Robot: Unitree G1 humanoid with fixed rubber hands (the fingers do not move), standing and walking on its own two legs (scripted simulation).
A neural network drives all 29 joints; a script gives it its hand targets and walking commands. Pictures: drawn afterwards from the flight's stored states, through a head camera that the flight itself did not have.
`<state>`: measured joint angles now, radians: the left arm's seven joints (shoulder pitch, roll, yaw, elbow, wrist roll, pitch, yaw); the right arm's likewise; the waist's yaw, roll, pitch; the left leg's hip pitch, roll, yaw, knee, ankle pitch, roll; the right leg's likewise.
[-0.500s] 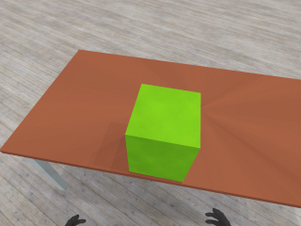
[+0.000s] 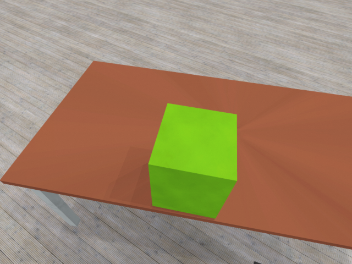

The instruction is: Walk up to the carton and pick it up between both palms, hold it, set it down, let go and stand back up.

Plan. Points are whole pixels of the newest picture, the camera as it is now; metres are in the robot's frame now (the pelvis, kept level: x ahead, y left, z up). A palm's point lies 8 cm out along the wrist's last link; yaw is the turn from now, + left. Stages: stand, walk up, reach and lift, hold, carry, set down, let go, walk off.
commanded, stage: stand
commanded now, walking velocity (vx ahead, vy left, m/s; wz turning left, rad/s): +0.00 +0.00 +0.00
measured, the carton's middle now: (192, 162) +0.40 -0.06 -0.07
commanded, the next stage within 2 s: walk up in 0.12 s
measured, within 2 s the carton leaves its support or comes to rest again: neither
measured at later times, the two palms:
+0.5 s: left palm out of the picture +0.04 +0.24 -0.14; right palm out of the picture +0.04 -0.25 -0.13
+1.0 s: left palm out of the picture +0.07 +0.19 -0.13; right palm out of the picture +0.01 -0.27 -0.12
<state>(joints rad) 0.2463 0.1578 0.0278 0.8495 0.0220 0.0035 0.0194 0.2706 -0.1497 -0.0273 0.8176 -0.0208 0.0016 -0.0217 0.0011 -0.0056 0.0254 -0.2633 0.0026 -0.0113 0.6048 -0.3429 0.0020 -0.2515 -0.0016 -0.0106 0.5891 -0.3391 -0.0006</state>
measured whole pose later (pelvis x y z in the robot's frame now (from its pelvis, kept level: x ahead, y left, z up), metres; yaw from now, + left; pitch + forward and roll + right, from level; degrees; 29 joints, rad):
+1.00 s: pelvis -0.02 -0.03 +0.00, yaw -10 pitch -3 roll +1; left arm 0.26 0.19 -0.02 0.91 0.01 0.00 0.01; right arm 0.22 -0.20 0.02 0.91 -0.01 0.01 -0.02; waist 0.01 -0.01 0.04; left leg -0.19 0.02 0.06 0.54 -0.31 0.00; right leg -0.26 0.08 0.07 0.57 -0.26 -0.05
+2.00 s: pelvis -0.05 -0.01 -0.03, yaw -10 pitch +1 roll +0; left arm -0.09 0.26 0.03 0.59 0.04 0.49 -0.02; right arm 0.01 -0.27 -0.10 0.86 -0.01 0.00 0.07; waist -0.03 -0.01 0.20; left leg -0.45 0.02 0.07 0.87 -0.43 0.01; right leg -0.51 0.05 0.02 0.86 -0.36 -0.03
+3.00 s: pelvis -0.04 -0.01 +0.01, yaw -8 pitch -5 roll +0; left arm 0.06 0.21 -0.04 0.68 -0.06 -0.04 0.04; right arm 0.17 -0.10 -0.03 0.71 0.06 -0.23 0.00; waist -0.02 -0.05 0.06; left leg -0.16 -0.01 0.05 0.52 -0.27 0.02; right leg -0.22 0.02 0.01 0.53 -0.22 -0.03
